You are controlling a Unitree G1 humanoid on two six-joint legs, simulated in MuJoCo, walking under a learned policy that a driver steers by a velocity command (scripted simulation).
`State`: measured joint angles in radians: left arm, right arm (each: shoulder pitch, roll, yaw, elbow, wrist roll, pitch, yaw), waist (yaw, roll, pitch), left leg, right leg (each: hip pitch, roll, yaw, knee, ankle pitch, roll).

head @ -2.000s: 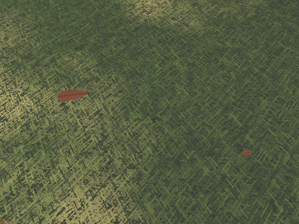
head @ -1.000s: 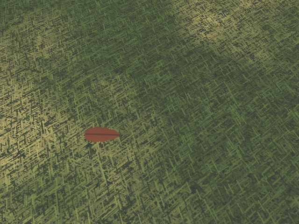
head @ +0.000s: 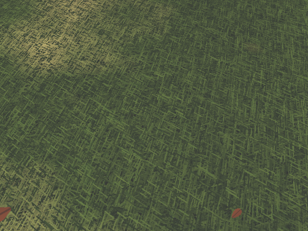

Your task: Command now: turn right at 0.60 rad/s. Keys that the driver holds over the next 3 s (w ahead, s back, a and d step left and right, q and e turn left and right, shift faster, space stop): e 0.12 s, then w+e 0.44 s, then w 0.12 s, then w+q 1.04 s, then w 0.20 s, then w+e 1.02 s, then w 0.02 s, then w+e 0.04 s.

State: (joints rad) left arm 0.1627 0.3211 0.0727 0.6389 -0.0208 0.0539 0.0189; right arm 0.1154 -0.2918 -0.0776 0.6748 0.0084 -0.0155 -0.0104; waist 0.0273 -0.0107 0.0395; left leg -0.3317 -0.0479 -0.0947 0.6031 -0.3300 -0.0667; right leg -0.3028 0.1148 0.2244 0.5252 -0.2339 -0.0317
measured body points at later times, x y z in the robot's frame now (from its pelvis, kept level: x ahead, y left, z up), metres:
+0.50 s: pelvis +0.05 -0.05 -0.01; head +0.06 -0.07 +0.44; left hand +0.30 +0.16 -0.08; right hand +0.04 -0.36 -0.12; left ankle +0.01 +0.13 -0.73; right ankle +0.03 -0.15 -0.74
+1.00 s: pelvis +0.30 -0.15 -0.03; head +0.34 -0.17 +0.42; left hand +0.39 +0.12 -0.14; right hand +0.44 -0.45 -0.10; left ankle +0.45 -0.13 -0.74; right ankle +0.04 -0.15 -0.71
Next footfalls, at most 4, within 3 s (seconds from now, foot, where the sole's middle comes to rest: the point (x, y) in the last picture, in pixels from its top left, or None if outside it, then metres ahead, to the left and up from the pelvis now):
0.04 left None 0.05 0.13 -0.77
0.48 right None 0.06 -0.16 -0.77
0.98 left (200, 225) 0.49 -0.14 -0.77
1.42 right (256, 182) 0.69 -0.41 -0.77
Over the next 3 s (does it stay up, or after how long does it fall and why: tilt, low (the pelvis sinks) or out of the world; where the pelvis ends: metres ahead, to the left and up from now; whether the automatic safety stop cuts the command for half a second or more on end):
stays up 1.42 -0.22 -0.02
